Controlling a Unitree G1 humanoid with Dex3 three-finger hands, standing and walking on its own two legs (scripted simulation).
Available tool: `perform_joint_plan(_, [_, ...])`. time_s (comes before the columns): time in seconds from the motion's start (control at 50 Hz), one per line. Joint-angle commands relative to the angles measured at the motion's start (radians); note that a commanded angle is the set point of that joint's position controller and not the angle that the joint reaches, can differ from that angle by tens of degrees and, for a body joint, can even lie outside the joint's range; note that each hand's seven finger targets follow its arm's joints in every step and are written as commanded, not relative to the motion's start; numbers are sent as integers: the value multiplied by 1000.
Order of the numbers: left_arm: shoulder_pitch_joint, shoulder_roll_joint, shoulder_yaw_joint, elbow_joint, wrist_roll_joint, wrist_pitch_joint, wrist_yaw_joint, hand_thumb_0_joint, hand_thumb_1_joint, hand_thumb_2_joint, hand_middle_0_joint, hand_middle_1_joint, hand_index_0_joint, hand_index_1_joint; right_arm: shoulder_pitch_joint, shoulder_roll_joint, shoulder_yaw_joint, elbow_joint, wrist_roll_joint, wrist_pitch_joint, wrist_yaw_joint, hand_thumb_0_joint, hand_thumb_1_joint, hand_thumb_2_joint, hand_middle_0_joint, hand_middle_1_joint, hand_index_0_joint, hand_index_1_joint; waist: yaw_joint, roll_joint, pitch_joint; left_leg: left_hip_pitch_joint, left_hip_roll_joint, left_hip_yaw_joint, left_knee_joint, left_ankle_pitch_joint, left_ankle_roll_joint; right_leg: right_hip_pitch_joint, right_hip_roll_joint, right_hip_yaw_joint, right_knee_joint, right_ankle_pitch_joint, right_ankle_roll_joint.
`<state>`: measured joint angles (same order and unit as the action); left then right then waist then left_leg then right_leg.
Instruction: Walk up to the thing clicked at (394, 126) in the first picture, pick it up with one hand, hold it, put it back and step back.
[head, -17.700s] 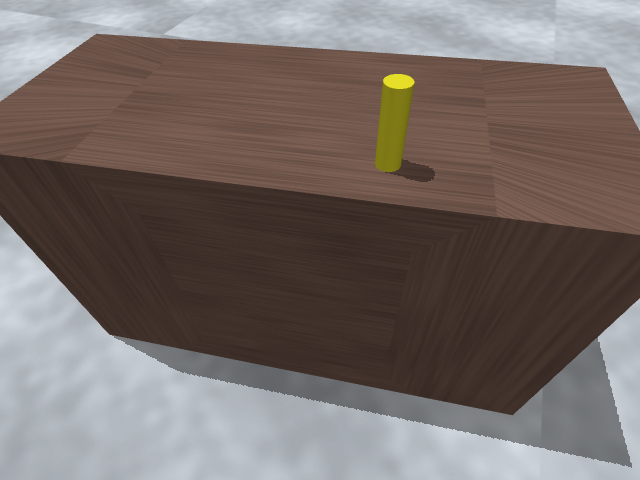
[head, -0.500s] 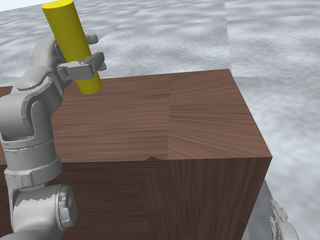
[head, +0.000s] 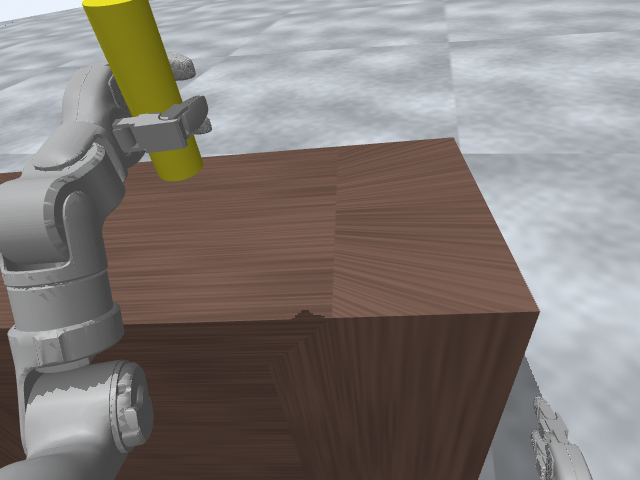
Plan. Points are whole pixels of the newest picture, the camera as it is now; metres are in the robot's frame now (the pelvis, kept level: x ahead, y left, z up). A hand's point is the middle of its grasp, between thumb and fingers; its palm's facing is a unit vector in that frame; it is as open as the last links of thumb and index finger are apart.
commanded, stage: hold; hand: left
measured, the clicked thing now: (152, 96) +0.34 +0.16 +0.37
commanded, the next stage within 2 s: crouch in 0.60 s
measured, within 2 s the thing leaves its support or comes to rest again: neither
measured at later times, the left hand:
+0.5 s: hand (173, 123) +0.34 +0.15 +0.34, palm faces +0.15 -0.99 -0.01, open 6.3 cm
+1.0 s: hand (179, 139) +0.36 +0.16 +0.32, palm faces +0.18 -0.98 +0.01, open 6.3 cm
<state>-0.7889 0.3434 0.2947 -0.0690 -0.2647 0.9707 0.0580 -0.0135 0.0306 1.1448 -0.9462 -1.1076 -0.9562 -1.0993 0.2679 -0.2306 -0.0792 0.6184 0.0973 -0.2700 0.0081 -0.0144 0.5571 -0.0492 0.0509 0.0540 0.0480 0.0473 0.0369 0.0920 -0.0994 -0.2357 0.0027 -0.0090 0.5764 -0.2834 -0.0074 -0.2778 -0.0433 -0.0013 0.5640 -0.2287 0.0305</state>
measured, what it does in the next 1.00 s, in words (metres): stands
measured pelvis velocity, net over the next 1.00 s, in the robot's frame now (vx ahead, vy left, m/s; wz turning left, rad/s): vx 0.00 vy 0.00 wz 0.00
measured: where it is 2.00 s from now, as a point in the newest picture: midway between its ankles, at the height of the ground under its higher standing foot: outside the picture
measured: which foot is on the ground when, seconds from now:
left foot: down 0.00-1.00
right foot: down 0.00-1.00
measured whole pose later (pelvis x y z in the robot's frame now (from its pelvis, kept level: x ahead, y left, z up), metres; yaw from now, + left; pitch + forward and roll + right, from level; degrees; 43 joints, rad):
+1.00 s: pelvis +0.00 +0.00 +0.00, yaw +0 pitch -3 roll +0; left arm -0.75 0.32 0.30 0.05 -0.26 0.89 0.09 -0.01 0.02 1.16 -0.96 -1.10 -0.97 -1.09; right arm 0.24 -0.23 -0.11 0.67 0.09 -0.28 0.00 -0.01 0.56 -0.05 0.05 0.05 0.05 0.05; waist 0.03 0.08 -0.09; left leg -0.24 0.00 -0.01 0.57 -0.28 -0.01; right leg -0.29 -0.05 0.00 0.57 -0.23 0.03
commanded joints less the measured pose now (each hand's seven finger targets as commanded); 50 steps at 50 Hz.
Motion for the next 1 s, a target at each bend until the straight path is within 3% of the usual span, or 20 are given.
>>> perform_joint_plan(0.0, [-507,227,91,-173,-7,-73,1,0,507,1391,-1369,-1486,-1396,-1481,-181,-104,-39,-161,3,-60,-4,0,562,-52,49,50,49,50,14,-88,-177,24,-26,20,-106,65,12,48,38,-60,-104,19,-21])
perform_joint_plan(0.06, [-501,221,89,-152,-10,-64,4,0,522,1394,-1369,-1493,-1397,-1486,-183,-110,-42,-171,3,-61,-5,0,563,-52,49,50,49,50,5,-108,-175,34,-25,19,-106,78,12,46,40,-61,-102,33,-19])
perform_joint_plan(0.1, [-459,178,53,-97,-4,-55,3,0,499,1407,-1361,-1502,-1390,-1496,-182,-96,-23,-175,3,-56,0,0,565,-52,49,50,49,50,7,-121,-139,13,-24,17,-113,69,11,40,40,-61,-105,29,-21])
perform_joint_plan(0.16, [-486,207,67,-175,-6,-67,2,0,524,1384,-1362,-1485,-1391,-1476,-165,-99,-30,-179,8,-54,0,0,569,-50,49,50,49,50,4,-111,-182,37,-35,34,-103,81,17,46,37,-60,-106,28,-22])
perform_joint_plan(0.2, [-451,175,49,-166,-9,-70,-3,0,515,1376,-1344,-1471,-1372,-1463,-171,-96,-30,-170,7,-54,0,0,569,-50,49,50,49,50,5,-129,-155,18,-38,36,-108,53,21,39,35,-59,-117,0,-20])
perform_joint_plan(0.22, [-505,219,75,-229,-9,-84,0,0,518,1373,-1351,-1473,-1380,-1465,-162,-110,-48,-178,7,-56,-3,0,567,-50,49,50,49,50,-5,-118,-189,38,-41,41,-101,57,22,40,32,-54,-117,6,-19])
perform_joint_plan(0.24, [-473,206,71,-161,-10,-82,2,0,511,1373,-1343,-1466,-1371,-1459,-164,-113,-43,-174,7,-57,-6,0,566,-52,49,50,49,50,-7,-146,-163,29,-36,36,-103,51,23,37,34,-58,-116,3,-17])
perform_joint_plan(0.28, [-533,233,78,-278,-7,-101,11,0,496,1367,-1339,-1466,-1368,-1458,-167,-100,-44,-170,8,-59,-5,0,566,-51,49,50,49,50,2,-80,-197,40,-40,39,-102,56,20,42,31,-57,-107,6,-23])
perform_joint_plan(0.3, [-493,218,85,-186,-7,-98,13,0,522,1376,-1353,-1475,-1380,-1468,-173,-109,-52,-171,6,-58,-10,0,563,-52,49,50,49,50,-3,-116,-186,32,-38,37,-98,65,21,44,31,-57,-109,17,-20])
perform_joint_plan(0.4, [-486,202,65,-201,0,-111,27,0,534,1390,-1379,-1500,-1408,-1491,-183,-99,-44,-162,5,-59,-12,0,562,-52,49,50,49,50,5,-84,-174,19,-35,32,-98,66,15,41,35,-62,-101,20,-23])
perform_joint_plan(0.44, [-478,227,86,-206,1,-115,21,0,518,1395,-1397,-1517,-1427,-1508,-175,-112,-52,-161,4,-59,-11,0,555,-54,49,50,49,50,9,-91,-187,28,-30,24,-102,71,12,50,37,-61,-100,28,-21])
perform_joint_plan(0.5, [-445,183,64,-193,-5,-108,9,0,510,1380,-1387,-1503,-1418,-1494,-177,-100,-33,-183,3,-57,-8,0,558,-52,49,50,50,50,9,-104,-182,32,-28,26,-96,93,13,52,40,-63,-96,42,-21])
perform_joint_plan(0.54, [-512,242,80,-246,3,-111,4,0,520,1384,-1386,-1496,-1414,-1489,-166,-105,-40,-173,3,-53,-8,0,561,-52,49,50,49,50,1,-68,-192,39,-35,33,-98,75,14,42,37,-57,-103,25,-22])
perform_joint_plan(0.58, [-472,200,64,-152,-3,-98,-3,0,519,1392,-1391,-1505,-1420,-1498,-188,-114,-44,-176,0,-61,-11,0,562,-52,49,50,49,50,-3,-105,-156,21,-31,28,-106,49,17,44,37,-58,-111,6,-18])
perform_joint_plan(0.66, [-448,188,58,-167,-9,-95,-8,0,540,1384,-1381,-1491,-1408,-1484,-184,-100,-31,-168,5,-59,-9,0,562,-51,49,50,49,50,5,-97,-161,19,-27,21,-112,48,15,41,38,-62,-106,6,-21])
perform_joint_plan(0.68, [-449,187,59,-161,-12,-95,-8,0,486,1445,-1442,-1551,-1451,-1564,-174,-100,-32,-179,5,-57,-10,0,537,-66,50,51,50,51,-3,-94,-162,25,-31,29,-104,59,17,41,36,-58,-109,19,-20])
perform_joint_plan(0.7, [-496,211,66,-234,-10,-101,-8,0,486,1370,-1459,-1518,-1473,-1520,-170,-105,-36,-175,5,-57,-9,0,562,-50,50,51,50,51,-1,-73,-186,35,-30,27,-107,66,14,42,39,-58,-104,23,-23])
perform_joint_plan(0.76, [-464,207,87,-157,-15,-97,3,0,514,1386,-1463,-1524,-1478,-1524,-165,-116,-58,-146,3,-58,-10,0,573,-47,50,51,50,51,-6,-111,-153,24,-27,22,-112,44,15,38,40,-60,-109,9,-18])
perform_joint_plan(0.78, [-441,184,69,-118,-12,-96,8,0,524,1383,-1463,-1522,-1478,-1522,-184,-117,-62,-142,4,-61,-9,0,571,-47,50,51,50,51,-4,-101,-132,11,-23,17,-120,35,12,31,42,-63,-105,4,-20])
perform_joint_plan(0.98, [-471,195,51,-39,24,-207,33,0,449,1330,-1429,-1475,-1443,-1476,-162,-123,-68,-103,-9,-75,-25,0,568,-48,50,51,50,51,-16,-114,-162,12,-31,28,-109,41,19,18,33,-58,-107,9,-21])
